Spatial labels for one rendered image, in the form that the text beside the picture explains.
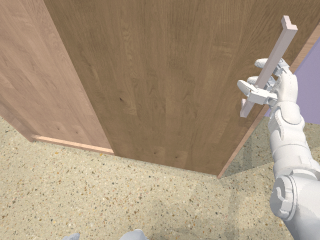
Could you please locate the wardrobe door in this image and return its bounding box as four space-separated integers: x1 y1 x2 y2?
0 0 112 149
43 0 320 176

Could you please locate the robot right forearm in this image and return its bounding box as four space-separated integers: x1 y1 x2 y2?
267 101 320 181

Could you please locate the left robot shin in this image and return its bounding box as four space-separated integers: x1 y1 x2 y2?
134 229 144 234

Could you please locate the robot right hand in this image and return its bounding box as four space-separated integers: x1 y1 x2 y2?
237 58 298 110

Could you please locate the handle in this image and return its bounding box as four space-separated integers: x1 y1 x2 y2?
240 15 298 118

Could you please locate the robot right upper arm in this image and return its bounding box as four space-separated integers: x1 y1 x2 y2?
269 175 320 240

